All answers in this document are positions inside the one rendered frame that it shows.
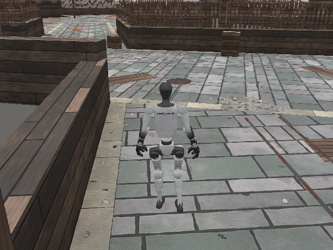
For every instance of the left robot upper arm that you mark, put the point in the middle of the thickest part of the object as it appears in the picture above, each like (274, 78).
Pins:
(147, 117)

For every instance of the left robot forearm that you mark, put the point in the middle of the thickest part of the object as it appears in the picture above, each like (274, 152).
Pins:
(141, 138)

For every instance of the right robot hand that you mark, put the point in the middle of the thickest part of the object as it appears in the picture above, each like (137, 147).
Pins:
(196, 151)

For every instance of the right robot thigh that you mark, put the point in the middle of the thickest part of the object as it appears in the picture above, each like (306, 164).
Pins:
(178, 159)

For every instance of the left robot hand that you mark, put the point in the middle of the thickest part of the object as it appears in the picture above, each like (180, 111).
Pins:
(141, 148)

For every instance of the right robot upper arm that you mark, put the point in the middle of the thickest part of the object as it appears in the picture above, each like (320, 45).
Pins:
(185, 118)

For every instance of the robot right shin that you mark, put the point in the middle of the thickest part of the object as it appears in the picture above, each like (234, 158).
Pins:
(179, 188)

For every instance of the right robot forearm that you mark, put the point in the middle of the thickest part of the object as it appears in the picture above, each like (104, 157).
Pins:
(192, 138)

